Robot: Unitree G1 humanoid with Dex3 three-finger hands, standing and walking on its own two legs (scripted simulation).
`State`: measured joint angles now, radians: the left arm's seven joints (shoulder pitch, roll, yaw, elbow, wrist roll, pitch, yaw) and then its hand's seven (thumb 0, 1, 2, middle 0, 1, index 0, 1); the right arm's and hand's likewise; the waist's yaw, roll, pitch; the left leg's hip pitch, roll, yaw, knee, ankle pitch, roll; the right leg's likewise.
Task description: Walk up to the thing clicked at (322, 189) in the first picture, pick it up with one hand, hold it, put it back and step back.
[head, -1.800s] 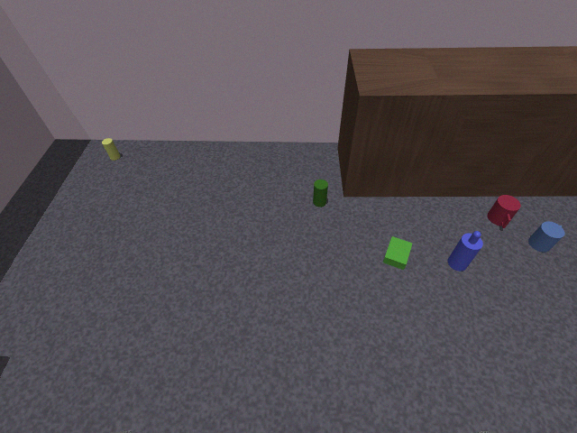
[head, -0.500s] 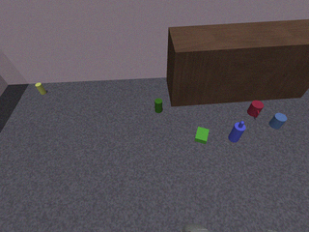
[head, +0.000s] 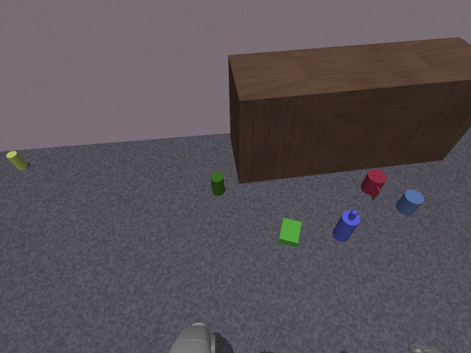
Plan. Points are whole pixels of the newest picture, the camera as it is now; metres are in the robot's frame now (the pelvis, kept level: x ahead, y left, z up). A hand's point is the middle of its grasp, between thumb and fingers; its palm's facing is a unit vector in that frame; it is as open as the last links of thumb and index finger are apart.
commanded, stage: walk up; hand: left
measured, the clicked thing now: (217, 184) +0.95 +0.15 -0.71
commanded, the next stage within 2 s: none
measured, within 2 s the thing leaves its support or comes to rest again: neither
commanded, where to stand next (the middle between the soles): +0.57 +0.01 m, yaw -4 degrees
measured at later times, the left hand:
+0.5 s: hand (141, 237) +0.35 +0.26 -0.13, palm faces -0.16 -0.89 -0.42, open 7.4 cm
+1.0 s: hand (133, 214) +0.44 +0.31 -0.16, palm faces -0.13 -0.93 -0.36, open 7.4 cm
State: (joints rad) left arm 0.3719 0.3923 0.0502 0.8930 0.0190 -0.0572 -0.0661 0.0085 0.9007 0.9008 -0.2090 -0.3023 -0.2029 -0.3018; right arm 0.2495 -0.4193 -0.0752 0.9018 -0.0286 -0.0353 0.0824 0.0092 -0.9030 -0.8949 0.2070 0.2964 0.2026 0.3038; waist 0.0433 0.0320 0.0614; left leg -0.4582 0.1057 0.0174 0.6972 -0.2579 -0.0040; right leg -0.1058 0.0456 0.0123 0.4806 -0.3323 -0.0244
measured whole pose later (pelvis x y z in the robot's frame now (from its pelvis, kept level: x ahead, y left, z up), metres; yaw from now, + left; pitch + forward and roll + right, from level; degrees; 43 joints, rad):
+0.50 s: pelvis +0.21 -0.01 -0.02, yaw -4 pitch -3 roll +0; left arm 0.22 0.41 0.06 0.84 0.02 -0.07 -0.07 0.01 0.91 0.90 -0.20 -0.30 -0.20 -0.30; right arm 0.39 -0.44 -0.06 0.85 0.00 -0.05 0.04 0.01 -0.90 -0.89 0.21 0.30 0.20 0.30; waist -0.06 0.05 0.10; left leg -0.12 0.11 0.11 0.72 -0.49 0.01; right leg -0.40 -0.02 -0.04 0.64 -0.18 -0.03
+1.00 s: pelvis +0.39 +0.03 -0.01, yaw -5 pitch -3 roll -1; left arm 0.36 0.44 0.04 0.88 0.01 -0.04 -0.03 0.01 0.90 0.90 -0.21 -0.30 -0.20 -0.30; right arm 0.29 -0.42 -0.07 0.83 -0.02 -0.07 0.06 0.01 -0.90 -0.89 0.21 0.30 0.20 0.30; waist 0.00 -0.03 0.07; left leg -0.37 0.05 0.08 0.67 -0.25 0.03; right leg -0.31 -0.03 0.02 0.98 -0.47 -0.05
